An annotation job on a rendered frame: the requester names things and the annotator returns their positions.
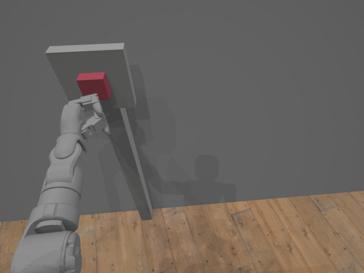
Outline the robot left hand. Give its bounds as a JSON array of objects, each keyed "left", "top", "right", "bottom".
[{"left": 60, "top": 93, "right": 110, "bottom": 144}]

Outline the panel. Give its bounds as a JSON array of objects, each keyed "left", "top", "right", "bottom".
[{"left": 45, "top": 43, "right": 152, "bottom": 221}]

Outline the robot left forearm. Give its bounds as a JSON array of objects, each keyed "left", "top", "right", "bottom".
[{"left": 10, "top": 134, "right": 88, "bottom": 273}]

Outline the button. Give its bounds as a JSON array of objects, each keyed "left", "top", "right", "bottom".
[{"left": 76, "top": 72, "right": 111, "bottom": 100}]

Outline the robot left upper arm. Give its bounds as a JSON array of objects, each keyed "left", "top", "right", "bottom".
[{"left": 13, "top": 230, "right": 82, "bottom": 273}]

